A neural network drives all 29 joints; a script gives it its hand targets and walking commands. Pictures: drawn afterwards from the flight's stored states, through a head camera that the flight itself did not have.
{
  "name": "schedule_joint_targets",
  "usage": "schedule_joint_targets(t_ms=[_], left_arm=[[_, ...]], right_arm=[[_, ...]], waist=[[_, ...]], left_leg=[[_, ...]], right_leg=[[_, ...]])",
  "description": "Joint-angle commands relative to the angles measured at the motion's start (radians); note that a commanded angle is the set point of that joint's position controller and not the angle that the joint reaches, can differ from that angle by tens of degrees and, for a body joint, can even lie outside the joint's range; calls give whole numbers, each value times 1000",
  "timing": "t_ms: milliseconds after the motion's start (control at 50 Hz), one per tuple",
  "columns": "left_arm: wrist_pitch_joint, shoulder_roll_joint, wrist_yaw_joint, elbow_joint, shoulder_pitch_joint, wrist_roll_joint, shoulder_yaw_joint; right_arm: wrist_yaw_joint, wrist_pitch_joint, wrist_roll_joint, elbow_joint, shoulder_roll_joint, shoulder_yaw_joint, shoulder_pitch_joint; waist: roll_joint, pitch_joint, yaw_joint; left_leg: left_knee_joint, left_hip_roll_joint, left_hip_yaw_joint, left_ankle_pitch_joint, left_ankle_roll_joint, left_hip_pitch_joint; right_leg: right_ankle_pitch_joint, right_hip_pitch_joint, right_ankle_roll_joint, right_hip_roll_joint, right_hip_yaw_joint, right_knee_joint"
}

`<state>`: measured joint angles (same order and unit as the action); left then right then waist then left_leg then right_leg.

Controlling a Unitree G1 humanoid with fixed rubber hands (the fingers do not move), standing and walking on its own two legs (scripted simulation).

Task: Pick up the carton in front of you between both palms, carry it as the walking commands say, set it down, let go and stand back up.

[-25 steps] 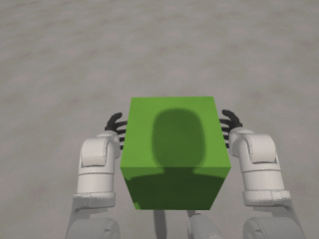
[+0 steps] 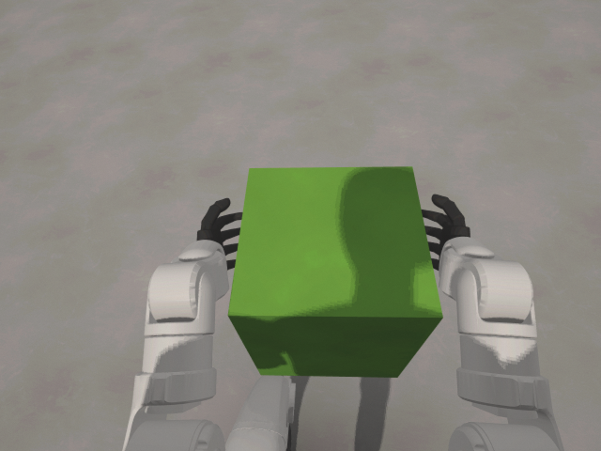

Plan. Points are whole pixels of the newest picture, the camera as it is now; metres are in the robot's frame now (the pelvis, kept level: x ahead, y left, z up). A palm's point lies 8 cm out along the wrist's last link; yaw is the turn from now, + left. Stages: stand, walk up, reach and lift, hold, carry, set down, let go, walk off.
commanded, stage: carry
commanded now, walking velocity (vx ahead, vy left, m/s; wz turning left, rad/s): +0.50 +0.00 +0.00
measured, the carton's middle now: (329, 281) +0.34 +0.03 -0.02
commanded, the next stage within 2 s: none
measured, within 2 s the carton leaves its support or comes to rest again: neither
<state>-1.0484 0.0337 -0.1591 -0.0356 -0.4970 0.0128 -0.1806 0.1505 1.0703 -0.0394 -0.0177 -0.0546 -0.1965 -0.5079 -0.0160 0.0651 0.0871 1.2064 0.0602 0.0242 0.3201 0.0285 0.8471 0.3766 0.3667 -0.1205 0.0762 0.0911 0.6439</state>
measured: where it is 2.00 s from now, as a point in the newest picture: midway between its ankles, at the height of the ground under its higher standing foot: (352, 165)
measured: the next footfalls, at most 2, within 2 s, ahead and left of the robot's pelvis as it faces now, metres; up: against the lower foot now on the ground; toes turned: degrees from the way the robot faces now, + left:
left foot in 0.16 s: +0.32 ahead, +0.11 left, +0.00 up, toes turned +3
right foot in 0.62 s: +0.56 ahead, -0.12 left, +0.00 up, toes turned -10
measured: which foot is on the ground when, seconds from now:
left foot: up 0.00-0.14, down 0.16-0.64, up 0.66-1.00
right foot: down 0.00-0.18, up 0.20-0.60, down 0.62-1.00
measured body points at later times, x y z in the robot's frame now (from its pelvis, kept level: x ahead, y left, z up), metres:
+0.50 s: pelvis +0.34 +0.02 +0.03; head +0.35 +0.03 +0.48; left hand +0.66 +0.15 +0.12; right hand +0.65 -0.16 +0.13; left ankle +0.28 +0.10 -0.72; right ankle +0.43 -0.13 -0.68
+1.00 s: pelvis +0.63 -0.02 +0.02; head +0.60 -0.03 +0.47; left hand +0.89 +0.13 +0.11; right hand +0.90 -0.17 +0.10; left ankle +0.76 +0.12 -0.69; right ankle +0.52 -0.11 -0.72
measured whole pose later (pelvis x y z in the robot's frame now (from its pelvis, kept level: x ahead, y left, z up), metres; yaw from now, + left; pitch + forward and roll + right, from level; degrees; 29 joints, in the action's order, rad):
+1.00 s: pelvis +0.63 -0.02 +0.02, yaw +1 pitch +4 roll +1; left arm -1.18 0.13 -0.09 0.32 -0.10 -0.10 -0.08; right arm 0.08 1.19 -0.12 0.34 -0.13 -0.08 -0.09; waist 0.00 -0.16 0.01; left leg 0.56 0.09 -0.14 0.10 -0.01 0.56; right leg 0.30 0.02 -0.02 -0.02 0.19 0.25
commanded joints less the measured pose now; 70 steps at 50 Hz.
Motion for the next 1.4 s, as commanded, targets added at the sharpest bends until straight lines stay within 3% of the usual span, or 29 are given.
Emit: schedule_joint_targets(t_ms=[0, 80, 120, 140, 160, 180, 200, 240, 280, 480, 540, 580, 600, 620, 640, 680, 720, 760, 840, 980, 1020, 1060, 1080, 1100, 1120, 1180, 1220, 1280, 1380], left_arm=[[28, 1080, 280, 180, -723, 459, 784], [33, 1031, 280, 167, -678, 429, 786], [26, 997, 275, 176, -684, 418, 781], [19, 972, 273, 172, -682, 403, 772], [2, 970, 273, 148, -659, 391, 769], [-18, 943, 270, 107, -583, 377, 740], [-27, 949, 266, 109, -577, 363, 724], [-40, 983, 261, 129, -609, 335, 700], [-54, 1010, 254, 143, -578, 303, 686], [-106, 1044, 268, 256, -321, 221, 755], [-125, 1029, 296, 280, -263, 246, 778], [-134, 1029, 315, 270, -204, 259, 771], [-138, 1019, 321, 257, -155, 257, 757], [-139, 999, 325, 236, -122, 244, 741], [-135, 1014, 329, 230, -69, 242, 733], [-129, 1054, 338, 294, -130, 270, 753], [-120, 1079, 344, 342, -164, 292, 776], [-113, 1078, 348, 372, -158, 309, 792], [-114, 1031, 353, 397, -87, 311, 798], [-144, 938, 338, 435, -44, 285, 779], [-157, 913, 332, 432, -55, 276, 775], [-172, 890, 327, 429, -72, 273, 774], [-182, 871, 326, 433, -90, 274, 776], [-194, 883, 326, 449, -127, 285, 793], [-193, 903, 330, 434, -140, 293, 791], [-168, 993, 337, 413, -150, 294, 792], [-154, 1019, 331, 420, -139, 280, 803], [-143, 1028, 316, 443, -121, 272, 803], [-162, 979, 304, 450, -70, 256, 793]], right_arm=[[-190, -60, 297, 135, -964, 703, -622], [-198, -62, 304, 149, -937, 734, -594], [-206, -49, 315, 153, -923, 737, -585], [-212, -39, 322, 152, -904, 734, -581], [-214, -28, 321, 121, -870, 710, -578], [-216, -17, 321, 80, -861, 705, -513], [-223, -5, 335, 86, -888, 712, -497], [-243, 12, 383, 140, -967, 738, -587], [-262, 32, 419, 187, -1014, 753, -636], [-336, 100, 361, 213, -1009, 748, -320], [-335, 104, 324, 223, -983, 754, -231], [-330, 109, 308, 239, -969, 761, -180], [-330, 114, 309, 243, -969, 760, -159], [-330, 126, 318, 264, -973, 773, -159], [-329, 134, 317, 304, -978, 784, -140], [-332, 121, 326, 319, -1010, 802, -184], [-329, 105, 332, 332, -1044, 815, -168], [-321, 93, 330, 345, -1059, 823, -132], [-305, 86, 307, 358, -1031, 824, -55], [-300, 122, 316, 420, -941, 816, -42], [-302, 138, 317, 417, -913, 806, -48], [-303, 150, 313, 388, -887, 783, -36], [-303, 154, 303, 371, -874, 769, -28], [-305, 149, 291, 343, -871, 758, -37], [-307, 148, 307, 347, -899, 760, -38], [-317, 133, 331, 383, -1002, 791, -103], [-324, 122, 345, 401, -1027, 808, -124], [-330, 121, 360, 430, -1009, 813, -114], [-327, 139, 345, 430, -942, 799, -60]], waist=[[131, -564, -5], [127, -530, -17], [126, -592, -102], [77, -626, -134], [-138, -737, -112], [-249, -814, -149], [-182, -782, -138], [-60, -639, -128], [-40, -589, -111], [-180, -419, -117], [-173, -380, -115], [-97, -414, -97], [-22, -459, -79], [202, -504, -71], [329, -470, -68], [175, -422, -72], [79, -403, -81], [115, -408, -80], [130, -369, -75], [157, -270, -67], [161, -267, -71], [98, -365, -95], [-30, -429, -114], [-284, -488, -119], [-276, -466, -114], [-25, -441, -103], [-63, -430, -96], [-112, -399, -98], [-122, -329, -106]], left_leg=[[-261, -32, -78, -158, 8, -30], [-668, -133, -191, -360, 11, -355], [-828, -131, -214, -500, 34, -682], [-796, -18, -86, -596, 54, -903], [-636, 288, 268, -1066, 170, -1219], [-726, 367, 543, -837, 332, -1369], [-772, 329, 498, -657, 298, -1340], [-819, 265, 350, -645, 194, -1186], [-892, 240, 263, -588, 141, -1071], [-955, 148, -31, -570, 86, -924], [-903, 149, -60, -527, 67, -887], [-710, 118, -130, -492, 31, -740], [-543, 93, -153, -338, 0, -601], [-272, -5, -179, -71, -42, -364], [-126, -67, -112, 177, -36, -139], [-6, 25, -27, 153, -6, -103], [-108, 77, -20, 28, -13, -172], [-220, 63, -67, -46, -32, -229], [-465, 50, -123, -144, -62, -235], [-690, 7, -209, -249, -29, -295], [-739, -15, -244, -232, -11, -388], [-768, -51, -273, -166, 9, -737], [-842, 128, 10, -36, 55, -924], [-934, 341, 426, -16, 197, -1121], [-964, 369, 486, -155, 231, -1116], [-958, 312, 228, -267, 146, -934], [-1013, 271, 107, -175, 103, -845], [-1072, 241, 13, -115, 111, -816], [-1053, 196, -99, -290, 92, -865]], right_leg=[[-899, -479, -86, -231, -251, -123], [-1045, -453, -9, -196, -120, -100], [-1057, -382, 51, -189, -25, 83], [-795, -212, 73, -172, -14, 227], [-91, 48, 109, -101, -36, 420], [190, 289, 146, 11, -75, 696], [152, 355, 118, -45, -112, 720], [55, 391, 109, -102, -109, 576], [-14, 302, 124, -122, -96, 409], [-279, 150, 152, -86, 69, -119], [-343, 52, 141, -88, 95, -228], [-293, -219, 122, -84, 128, -260], [-202, -391, 98, -191, -8, -258], [-111, -548, -12, -441, -415, -328], [-127, -616, -109, -520, -635, -403], [-209, -494, -93, -480, -502, -403], [-178, -364, -25, -425, -323, -448], [-165, -321, -6, -380, -207, -485], [-239, -351, -13, -347, -100, -506], [-477, -418, 12, -323, -8, -436], [-544, -410, 30, -319, 19, -351], [-616, -259, 80, -255, 113, -70], [-411, -77, 126, -201, 131, 173], [-87, 222, 160, -79, 101, 444], [114, 351, 136, -86, -17, 596], [-4, 329, 100, -205, -100, 559], [-86, 262, 112, -203, -69, 425], [-158, 249, 135, -197, -21, 239], [-287, 218, 136, -162, 63, -46]])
